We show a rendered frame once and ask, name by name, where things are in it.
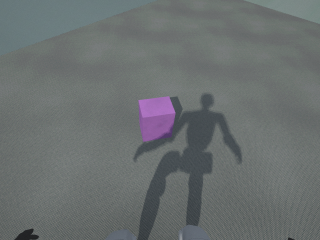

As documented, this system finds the carton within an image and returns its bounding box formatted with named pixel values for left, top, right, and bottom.
left=138, top=96, right=176, bottom=142

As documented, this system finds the robot left thigh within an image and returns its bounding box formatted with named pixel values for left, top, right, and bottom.
left=105, top=230, right=137, bottom=240

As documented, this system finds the robot thigh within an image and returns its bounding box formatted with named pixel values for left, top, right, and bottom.
left=105, top=230, right=137, bottom=240
left=178, top=225, right=211, bottom=240

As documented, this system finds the robot right thigh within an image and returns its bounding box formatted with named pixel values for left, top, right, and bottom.
left=178, top=225, right=211, bottom=240

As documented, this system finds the left robot hand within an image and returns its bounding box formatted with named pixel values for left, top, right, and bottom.
left=15, top=228, right=39, bottom=240

